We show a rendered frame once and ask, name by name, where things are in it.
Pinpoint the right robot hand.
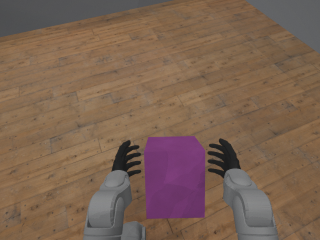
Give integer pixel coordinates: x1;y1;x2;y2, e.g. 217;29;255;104
207;138;241;178

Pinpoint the carton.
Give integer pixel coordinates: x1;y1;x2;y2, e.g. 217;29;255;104
144;136;206;219

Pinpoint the left robot thigh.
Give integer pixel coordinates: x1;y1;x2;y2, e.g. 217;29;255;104
120;222;146;240

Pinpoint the right robot forearm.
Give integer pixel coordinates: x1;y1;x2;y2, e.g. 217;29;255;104
223;168;279;240

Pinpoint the left robot hand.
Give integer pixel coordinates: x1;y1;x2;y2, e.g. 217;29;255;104
111;140;141;177

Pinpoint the left robot forearm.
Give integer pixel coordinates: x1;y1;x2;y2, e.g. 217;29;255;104
83;170;132;240

